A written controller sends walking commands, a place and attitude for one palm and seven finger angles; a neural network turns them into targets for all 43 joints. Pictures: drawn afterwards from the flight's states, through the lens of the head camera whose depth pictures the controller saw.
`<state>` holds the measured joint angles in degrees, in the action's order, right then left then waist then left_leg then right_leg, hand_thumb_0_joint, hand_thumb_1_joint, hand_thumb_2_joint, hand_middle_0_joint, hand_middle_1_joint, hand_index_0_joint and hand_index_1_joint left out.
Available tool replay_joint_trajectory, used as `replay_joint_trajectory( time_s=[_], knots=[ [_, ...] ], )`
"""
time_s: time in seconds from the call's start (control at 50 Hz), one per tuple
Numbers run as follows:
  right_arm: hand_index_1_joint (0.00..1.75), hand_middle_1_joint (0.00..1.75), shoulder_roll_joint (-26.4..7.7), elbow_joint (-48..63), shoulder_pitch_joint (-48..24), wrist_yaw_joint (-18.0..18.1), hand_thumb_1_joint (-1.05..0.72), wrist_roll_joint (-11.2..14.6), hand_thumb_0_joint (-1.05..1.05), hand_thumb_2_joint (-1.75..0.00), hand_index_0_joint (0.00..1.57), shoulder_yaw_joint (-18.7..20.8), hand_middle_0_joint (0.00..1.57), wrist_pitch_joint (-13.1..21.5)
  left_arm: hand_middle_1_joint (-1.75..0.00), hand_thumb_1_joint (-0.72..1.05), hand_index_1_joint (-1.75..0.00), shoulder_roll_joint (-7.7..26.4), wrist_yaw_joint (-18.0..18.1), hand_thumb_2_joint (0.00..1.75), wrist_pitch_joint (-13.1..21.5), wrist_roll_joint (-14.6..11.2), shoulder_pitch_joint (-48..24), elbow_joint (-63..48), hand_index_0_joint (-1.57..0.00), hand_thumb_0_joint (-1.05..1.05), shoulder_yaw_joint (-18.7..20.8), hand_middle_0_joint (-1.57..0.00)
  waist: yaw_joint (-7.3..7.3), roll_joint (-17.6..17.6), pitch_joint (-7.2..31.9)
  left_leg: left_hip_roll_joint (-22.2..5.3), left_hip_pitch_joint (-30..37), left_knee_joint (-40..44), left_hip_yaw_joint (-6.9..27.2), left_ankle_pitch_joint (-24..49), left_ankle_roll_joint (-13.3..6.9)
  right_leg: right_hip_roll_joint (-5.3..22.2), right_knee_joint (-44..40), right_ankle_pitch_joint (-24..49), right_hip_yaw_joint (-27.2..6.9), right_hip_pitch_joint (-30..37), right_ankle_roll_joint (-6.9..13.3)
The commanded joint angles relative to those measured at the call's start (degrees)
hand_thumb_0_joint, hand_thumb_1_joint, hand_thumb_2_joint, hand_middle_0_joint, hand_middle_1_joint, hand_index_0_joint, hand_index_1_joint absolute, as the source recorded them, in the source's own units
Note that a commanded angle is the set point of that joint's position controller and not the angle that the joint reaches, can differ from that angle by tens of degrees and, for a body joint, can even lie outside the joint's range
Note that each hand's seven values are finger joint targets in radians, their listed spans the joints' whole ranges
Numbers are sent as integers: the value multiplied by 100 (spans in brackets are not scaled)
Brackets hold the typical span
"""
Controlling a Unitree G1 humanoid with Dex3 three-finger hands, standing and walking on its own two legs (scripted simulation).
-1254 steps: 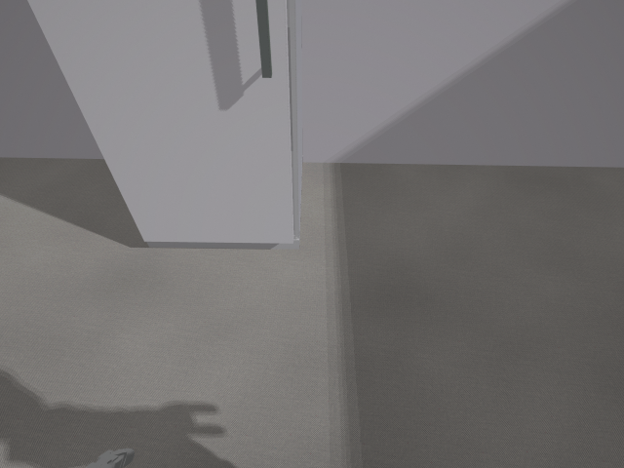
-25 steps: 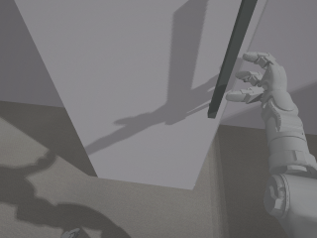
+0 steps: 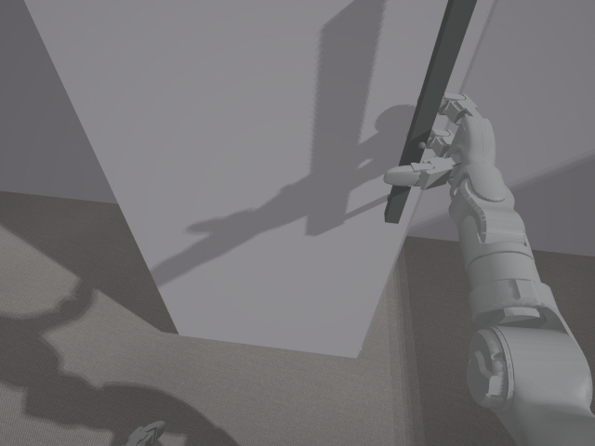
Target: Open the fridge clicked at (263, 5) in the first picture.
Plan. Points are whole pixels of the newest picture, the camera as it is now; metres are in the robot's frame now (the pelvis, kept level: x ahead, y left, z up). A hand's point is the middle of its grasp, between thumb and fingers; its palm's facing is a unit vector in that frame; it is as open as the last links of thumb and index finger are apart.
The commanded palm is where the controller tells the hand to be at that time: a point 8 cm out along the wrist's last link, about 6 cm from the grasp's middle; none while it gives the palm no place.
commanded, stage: slide the fingers in behind the handle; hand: right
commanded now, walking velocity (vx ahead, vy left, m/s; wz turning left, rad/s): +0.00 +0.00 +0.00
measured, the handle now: (423, 105) +0.51 -0.11 +0.23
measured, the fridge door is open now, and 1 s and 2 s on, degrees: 0 0 0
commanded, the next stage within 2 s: grip the handle and tug to test in 1.06 s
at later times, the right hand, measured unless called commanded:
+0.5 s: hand (404, 143) +0.46 -0.09 +0.21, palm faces +0.03 +1.00 +0.01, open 14.0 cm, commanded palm +0.43 -0.14 +0.20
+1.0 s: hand (403, 145) +0.46 -0.08 +0.20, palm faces +0.02 +1.00 +0.01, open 14.0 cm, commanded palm +0.43 -0.13 +0.20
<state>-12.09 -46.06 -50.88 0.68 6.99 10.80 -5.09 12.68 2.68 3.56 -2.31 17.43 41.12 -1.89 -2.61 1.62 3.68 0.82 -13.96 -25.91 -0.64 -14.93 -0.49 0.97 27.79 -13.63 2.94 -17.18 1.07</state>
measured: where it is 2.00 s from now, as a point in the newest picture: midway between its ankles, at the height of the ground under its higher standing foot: outside the picture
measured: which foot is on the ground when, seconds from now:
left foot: down 0.00-1.00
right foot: down 0.00-1.00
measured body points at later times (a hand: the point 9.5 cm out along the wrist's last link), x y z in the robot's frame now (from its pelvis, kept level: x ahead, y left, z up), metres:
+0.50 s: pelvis +0.00 +0.01 +0.00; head +0.00 +0.02 +0.45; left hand +0.10 +0.26 -0.12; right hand +0.45 -0.14 +0.21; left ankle -0.02 +0.12 -0.74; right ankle +0.01 -0.11 -0.74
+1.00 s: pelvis +0.00 +0.01 +0.00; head +0.01 +0.01 +0.45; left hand +0.10 +0.25 -0.12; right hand +0.45 -0.14 +0.20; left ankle -0.02 +0.12 -0.74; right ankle +0.01 -0.11 -0.74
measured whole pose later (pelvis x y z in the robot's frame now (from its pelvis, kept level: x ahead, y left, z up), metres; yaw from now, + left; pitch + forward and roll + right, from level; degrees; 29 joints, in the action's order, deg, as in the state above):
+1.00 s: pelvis +0.00 +0.01 +0.00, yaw -1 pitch +3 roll +0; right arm -9.5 -47.3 -52.9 3.3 7.4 7.4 -6.0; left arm 12.9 2.9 2.8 -2.3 16.3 42.3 -1.5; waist -1.9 1.3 3.0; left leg 1.0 -12.9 -25.3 -1.7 -15.0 -1.1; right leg 1.0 26.9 -13.2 1.8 -16.4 0.5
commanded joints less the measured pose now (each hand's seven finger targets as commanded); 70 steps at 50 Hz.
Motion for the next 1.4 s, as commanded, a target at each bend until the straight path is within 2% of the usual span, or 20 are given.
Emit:
replay_joint_trajectory(
  time_s=[0.0, 0.14, 0.28, 0.3, 0.32, 0.36, 0.42, 0.48, 0.62, 0.7, 0.74, 0.78, 0.82, 0.9, 0.94, 1.02, 1.1, 1.14, 1.24, 1.38],
  knots=[
    [120, 120, -747, 1458, -2956, 3, 50, 16, 0, -30, 30, -74, 30, 291, -30, 90, -30, 805, 46, 90, 177, -17, -180, -707, -20, 0, 310, -20, 32, -373, 1662, 77, 306, 240, -103, 1882, -102, 28, -143, 1639, -273, 1184, 122],
    [120, 120, -737, 1478, -3376, 93, 50, 48, 0, -30, 30, -100, 30, 155, -30, 90, -30, 756, 123, 90, 155, -15, -264, -624, -20, 0, 268, -20, -41, -276, 1479, 60, 177, 356, -41, 1611, -73, -22, -193, 1259, -266, 1132, 160],
    [120, 120, -779, 1350, -3377, 159, 50, 44, 0, -30, 30, -21, 30, 310, -30, 90, -30, 757, 112, 90, 178, 24, -205, -568, -20, 0, 276, -20, -18, -294, 1803, 48, 368, 292, -28, 1935, -77, -52, -177, 1473, -252, 1201, 150],
    [120, 120, -897, 1288, -3161, 166, 50, 25, 0, -30, 30, 82, 30, 324, -30, 90, -30, 788, 109, 90, 160, 31, -175, -576, -20, 0, 303, -20, 42, -475, 1883, 45, 501, 284, -45, 1965, -75, -45, -172, 1518, -252, 1154, 156],
    [120, 120, -691, 1300, -3168, 143, 50, 16, 0, -30, 30, -95, 30, 304, -30, 90, -30, 750, 93, 90, 155, 14, -235, -602, -20, 0, 281, -20, 16, -234, 1782, 39, 426, 274, -21, 2051, -78, -57, -168, 1548, -215, 1161, 158],
    [120, 120, -506, 1250, -3241, 125, 50, 10, 0, -30, 30, -254, 30, 268, -30, 90, -30, 740, 71, 90, 153, 7, -219, -588, -20, 0, 287, -20, -51, -268, 1645, 44, 325, 301, -33, 2026, -64, -55, -166, 1485, -204, 1150, 150],
    [120, 120, -832, 1173, -3038, 168, 50, 59, 0, -30, 30, 85, 30, 226, -30, 90, -30, 791, 81, 90, 109, 4, -227, -610, -20, 0, 296, -20, 66, -543, 1642, 38, 506, 321, -28, 2003, -59, -63, -217, 1404, -208, 969, 170],
    [120, 120, -454, 1243, -3287, 155, 50, 55, 0, -30, 30, -254, 30, 208, -30, 90, -30, 736, 74, 90, 127, -1, -250, -618, -20, 0, 287, -20, -28, -386, 1565, 36, 354, 337, -18, 1952, -47, -83, -203, 1319, -198, 1035, 173],
    [120, 120, -273, 1203, -3552, 205, 50, 58, 0, -30, 30, -428, 30, 254, -30, 90, -30, 736, 70, 90, 142, 3, -200, -537, -20, 0, 296, -20, -137, -376, 1591, 42, 218, 341, -32, 1915, -39, -79, -157, 1361, -241, 1174, 180],
    [120, 120, -425, 1210, -3297, 203, 50, 68, 0, -30, 30, -273, 30, 291, -30, 90, -30, 755, 69, 90, 149, 10, -199, -554, -20, 0, 312, -20, -9, -462, 1822, 46, 398, 295, -47, 2019, -58, -76, -155, 1514, -232, 1216, 177],
    [120, 120, -211, 1233, -3497, 176, 50, 100, 0, -30, 30, -446, 30, 296, -30, 90, -30, 723, 58, 90, 172, 7, -210, -532, -20, 0, 285, -20, -82, -410, 1706, 56, 269, 293, -58, 2002, -58, -83, -154, 1473, -265, 1230, 167],
    [120, 120, -435, 1190, -3367, 186, 50, 89, 0, -30, 30, -238, 30, 308, -30, 90, -30, 738, 61, 90, 173, 6, -213, -516, -20, 0, 297, -20, -20, -429, 1747, 55, 304, 290, -52, 1978, -69, -73, -162, 1477, -261, 1221, 160],
    [120, 120, -252, 1337, -3338, 183, 50, 115, 0, -30, 30, -389, 30, 329, -30, 90, -30, 725, 51, 90, 174, -2, -280, -576, -20, 0, 289, -20, -13, -323, 1780, 54, 348, 271, -55, 2070, -71, -77, -159, 1585, -248, 1271, 162],
    [120, 120, -477, 1192, -3237, 194, 50, 104, 0, -30, 30, -217, 30, 299, -30, 90, -30, 769, 68, 90, 149, 7, -231, -546, -20, 0, 294, -20, -10, -593, 1594, 51, 388, 319, -63, 2030, -51, -62, -182, 1521, -233, 1147, 177],
    [120, 120, -383, 1146, -3420, 195, 50, 53, 0, -30, 30, -325, 30, 271, -30, 90, -30, 727, 78, 90, 143, -6, -267, -539, -20, 0, 273, -20, -48, -444, 1517, 49, 264, 305, -62, 1922, -59, -68, -185, 1419, -245, 1130, 165],
    [120, 120, -305, 1275, -3448, 263, 50, 34, 0, -30, 30, -377, 30, 289, -30, 90, -30, 717, 66, 90, 148, 0, -267, -554, -20, 0, 271, -20, -35, -200, 1692, 53, 230, 280, -76, 1868, -90, -47, -170, 1545, -293, 1301, 131],
    [120, 120, -387, 1175, -3397, 287, 50, 51, 0, -30, 30, -274, 30, 294, -30, 90, -30, 759, 79, 90, 140, 22, -198, -546, -20, 0, 297, -20, -26, -576, 1716, 64, 321, 282, -101, 1879, -78, -40, -181, 1570, -304, 1234, 144],
    [120, 120, -270, 1369, -3490, 277, 50, 53, 0, -30, 30, -358, 30, 321, -30, 90, -30, 724, 59, 90, 156, 13, -248, -557, -20, 0, 294, -20, -31, -366, 1839, 68, 290, 239, -87, 2010, -93, -44, -152, 1700, -298, 1374, 128],
    [123, 123, -1, 1622, -3420, 307, 27, 52, 0, -40, 32, -574, 32, 348, -30, 90, -30, 700, 13, 90, 188, 4, -273, -569, -20, 0, 309, -20, -31, -146, 1890, 90, 176, 222, -122, 2002, -111, 5, -134, 1908, -332, 1609, 77],
    [128, 128, -62, 1628, -3307, 282, -6, 67, 0, -54, 36, -528, 36, 214, -30, 90, -30, 714, 34, 90, 165, -5, -304, -561, -20, 0, 298, -20, -14, -420, 1727, 98, 276, 277, -115, 2021, -98, -14, -179, 1777, -299, 1440, 104]
  ],
)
